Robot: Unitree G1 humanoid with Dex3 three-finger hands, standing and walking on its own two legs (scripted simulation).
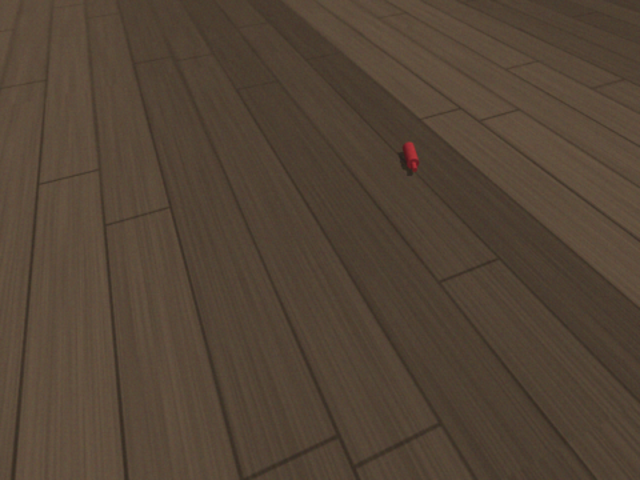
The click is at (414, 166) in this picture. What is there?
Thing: lying bottle
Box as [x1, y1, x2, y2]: [403, 142, 418, 171]
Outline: 407,142 403,145 403,151 408,167 411,168 413,171 416,171 416,167 418,165 417,156 413,144 411,142
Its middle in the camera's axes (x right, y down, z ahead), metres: +0.47 -0.43 +2.03
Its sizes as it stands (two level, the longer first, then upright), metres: 0.200 0.061 0.061
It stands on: the floor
